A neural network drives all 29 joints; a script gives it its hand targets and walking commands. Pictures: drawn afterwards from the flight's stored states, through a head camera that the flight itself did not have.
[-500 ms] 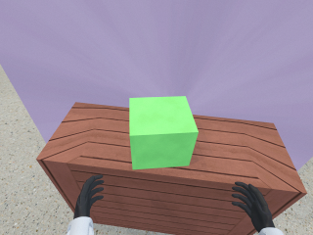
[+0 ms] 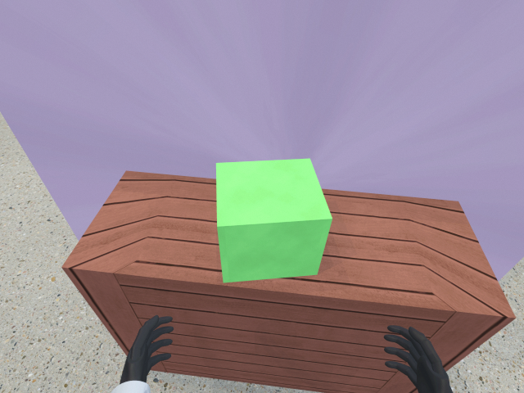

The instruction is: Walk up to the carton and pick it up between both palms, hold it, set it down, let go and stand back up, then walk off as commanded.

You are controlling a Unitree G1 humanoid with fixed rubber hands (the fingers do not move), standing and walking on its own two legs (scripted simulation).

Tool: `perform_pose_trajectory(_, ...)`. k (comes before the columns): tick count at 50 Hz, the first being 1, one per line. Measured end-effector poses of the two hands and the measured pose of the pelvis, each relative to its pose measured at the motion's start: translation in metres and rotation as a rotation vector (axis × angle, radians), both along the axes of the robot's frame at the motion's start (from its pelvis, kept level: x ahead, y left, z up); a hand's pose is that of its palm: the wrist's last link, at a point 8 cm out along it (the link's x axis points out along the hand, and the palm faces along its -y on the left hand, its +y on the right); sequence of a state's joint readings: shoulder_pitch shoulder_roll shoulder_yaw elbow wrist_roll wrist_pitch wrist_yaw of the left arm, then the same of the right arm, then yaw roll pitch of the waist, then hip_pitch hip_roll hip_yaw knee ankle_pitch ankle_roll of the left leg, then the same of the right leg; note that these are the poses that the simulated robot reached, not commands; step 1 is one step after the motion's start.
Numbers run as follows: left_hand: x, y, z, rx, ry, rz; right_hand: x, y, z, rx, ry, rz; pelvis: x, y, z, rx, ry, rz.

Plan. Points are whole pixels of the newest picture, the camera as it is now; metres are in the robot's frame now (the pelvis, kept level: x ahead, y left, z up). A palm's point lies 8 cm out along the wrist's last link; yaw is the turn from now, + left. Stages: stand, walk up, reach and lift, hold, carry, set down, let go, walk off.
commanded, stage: set down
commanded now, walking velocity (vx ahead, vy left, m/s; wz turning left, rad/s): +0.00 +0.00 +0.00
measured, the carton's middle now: (267, 219) +0.49 +0.03 -0.04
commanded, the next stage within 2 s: let go in 1.72 s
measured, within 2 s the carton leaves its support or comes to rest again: neither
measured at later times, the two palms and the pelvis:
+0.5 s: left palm (126, 379) +0.16 +0.23 -0.06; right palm (413, 389) +0.18 -0.21 -0.06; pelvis +0.02 +0.01 +0.00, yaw +1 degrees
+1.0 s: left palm (120, 391) +0.15 +0.23 -0.07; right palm out of the picture +0.17 -0.21 -0.07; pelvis +0.02 +0.01 +0.00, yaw +2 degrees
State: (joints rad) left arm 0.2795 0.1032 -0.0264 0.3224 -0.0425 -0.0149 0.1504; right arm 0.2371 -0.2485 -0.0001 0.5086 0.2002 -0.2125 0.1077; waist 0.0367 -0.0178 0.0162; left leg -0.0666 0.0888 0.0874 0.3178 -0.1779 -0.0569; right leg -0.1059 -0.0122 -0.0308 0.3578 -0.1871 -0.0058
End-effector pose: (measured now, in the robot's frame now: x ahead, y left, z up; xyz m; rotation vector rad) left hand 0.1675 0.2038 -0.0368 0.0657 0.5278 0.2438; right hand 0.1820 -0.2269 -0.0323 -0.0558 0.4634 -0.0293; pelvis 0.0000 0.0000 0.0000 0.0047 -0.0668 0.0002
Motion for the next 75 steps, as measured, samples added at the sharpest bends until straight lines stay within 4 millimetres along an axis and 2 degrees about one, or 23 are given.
perform_pose_trajectory(6,-0.003,0.006,-0.006,-0.002,0.046,-0.002,0.0,0.01,-0.005,-0.006,0.04,0.011,-0.002,0.003,0.0,0.002,-0.001,-0.001)
perform_pose_trajectory(13,-0.004,0.015,-0.012,0.016,0.09,-0.014,0.001,0.013,-0.015,-0.024,0.097,-0.001,-0.001,0.008,0.0,0.0,0.018,0.004)
perform_pose_trajectory(22,-0.002,0.023,-0.016,0.012,0.109,-0.018,0.004,0.016,-0.019,-0.033,0.108,-0.003,0.013,0.012,0.0,-0.008,0.03,0.012)
perform_pose_trajectory(31,-0.005,0.022,-0.031,0.016,0.212,-0.054,-0.002,0.02,-0.037,-0.058,0.185,0.0,0.021,0.013,0.0,-0.011,0.009,0.018)
perform_pose_trajectory(37,0.003,0.027,-0.025,0.02,0.18,-0.05,0.005,0.021,-0.033,-0.066,0.152,-0.005,0.022,0.012,-0.001,-0.011,0.016,0.024)
perform_pose_trajectory(43,-0.001,0.034,-0.027,0.02,0.194,-0.044,0.005,0.018,-0.029,-0.077,0.139,-0.006,0.024,0.012,0.0,-0.015,0.01,0.022)
perform_pose_trajectory(50,-0.015,0.031,-0.037,0.014,0.248,-0.066,-0.007,0.013,-0.037,-0.097,0.184,-0.013,0.02,0.011,0.0,-0.015,-0.018,0.029)
perform_pose_trajectory(57,-0.025,0.03,-0.05,0.004,0.331,-0.085,-0.019,0.023,-0.047,-0.106,0.237,-0.007,0.008,0.01,-0.002,-0.009,-0.032,0.025)
perform_pose_trajectory(65,-0.021,0.037,-0.049,0.011,0.333,-0.085,-0.023,0.034,-0.052,-0.101,0.256,-0.011,-0.001,0.014,-0.003,-0.003,-0.023,0.017)
perform_pose_trajectory(75,-0.019,0.042,-0.047,0.018,0.326,-0.098,-0.027,0.029,-0.054,-0.114,0.259,-0.036,0.003,0.021,-0.004,-0.006,-0.025,0.011)
